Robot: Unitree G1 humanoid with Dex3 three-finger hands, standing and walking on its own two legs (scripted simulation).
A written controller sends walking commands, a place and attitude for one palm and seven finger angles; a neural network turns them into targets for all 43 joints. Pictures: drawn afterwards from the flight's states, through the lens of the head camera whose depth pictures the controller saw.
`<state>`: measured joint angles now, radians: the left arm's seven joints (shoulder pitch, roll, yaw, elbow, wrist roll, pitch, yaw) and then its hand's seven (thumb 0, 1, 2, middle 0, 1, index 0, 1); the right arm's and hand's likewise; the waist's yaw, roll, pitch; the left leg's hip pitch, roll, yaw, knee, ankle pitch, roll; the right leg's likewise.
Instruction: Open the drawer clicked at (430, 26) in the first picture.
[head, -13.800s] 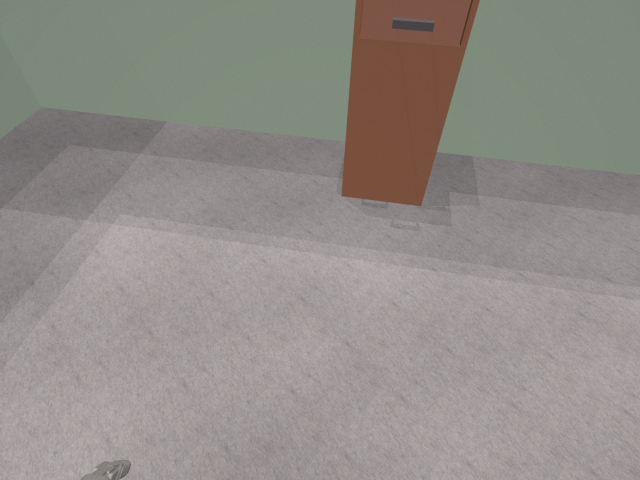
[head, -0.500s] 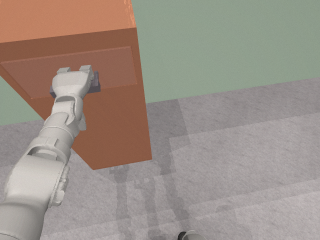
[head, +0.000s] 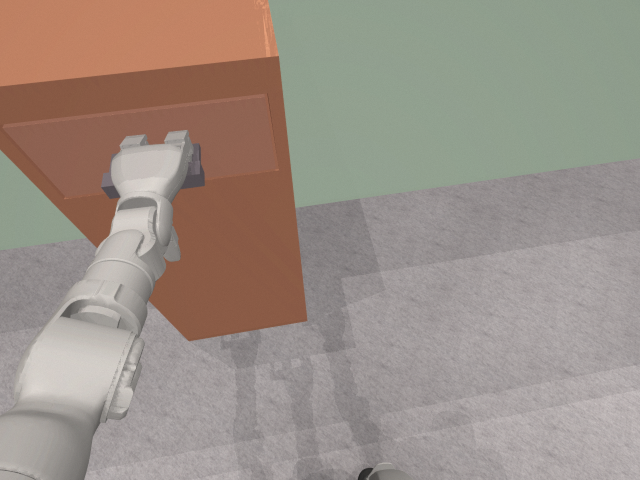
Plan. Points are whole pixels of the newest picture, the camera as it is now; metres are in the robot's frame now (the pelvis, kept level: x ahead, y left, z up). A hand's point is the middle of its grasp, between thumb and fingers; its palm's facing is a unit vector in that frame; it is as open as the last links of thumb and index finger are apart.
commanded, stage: lower the fingers behind the handle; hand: left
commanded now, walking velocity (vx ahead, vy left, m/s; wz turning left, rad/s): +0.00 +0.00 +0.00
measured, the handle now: (155, 167) +0.53 +0.21 +0.05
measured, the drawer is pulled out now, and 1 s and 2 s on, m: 0.00 0.00 0.07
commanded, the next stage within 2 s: close the thumb around the handle in 0.04 s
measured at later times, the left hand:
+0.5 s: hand (166, 197) +0.49 +0.19 +0.04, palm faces -0.02 +0.02 -1.00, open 10.2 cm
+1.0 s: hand (167, 202) +0.48 +0.19 +0.03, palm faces -0.01 +0.00 -1.00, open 5.8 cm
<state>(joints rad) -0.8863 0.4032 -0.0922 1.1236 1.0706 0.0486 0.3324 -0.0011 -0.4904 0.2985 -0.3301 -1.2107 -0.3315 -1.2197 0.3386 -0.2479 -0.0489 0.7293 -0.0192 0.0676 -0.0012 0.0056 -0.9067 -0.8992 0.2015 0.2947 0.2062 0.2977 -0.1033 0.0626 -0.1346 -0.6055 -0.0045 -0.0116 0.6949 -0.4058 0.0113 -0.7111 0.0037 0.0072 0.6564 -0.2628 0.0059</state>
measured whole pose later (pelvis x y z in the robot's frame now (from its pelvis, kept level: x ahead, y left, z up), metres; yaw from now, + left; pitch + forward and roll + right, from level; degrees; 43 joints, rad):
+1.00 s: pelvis +0.00 +0.00 +0.00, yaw +0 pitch +19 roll +0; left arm -0.84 0.41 -0.05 1.08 1.10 0.02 0.39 0.00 0.69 0.82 -0.40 -1.35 -0.37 -1.35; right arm 0.32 -0.26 -0.06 0.73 -0.03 0.06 0.00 0.01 -0.91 -0.90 0.20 0.29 0.21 0.30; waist -0.10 0.06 -0.13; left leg -0.62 0.00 0.00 0.70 -0.41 0.01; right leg -0.73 0.01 0.01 0.67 -0.26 0.00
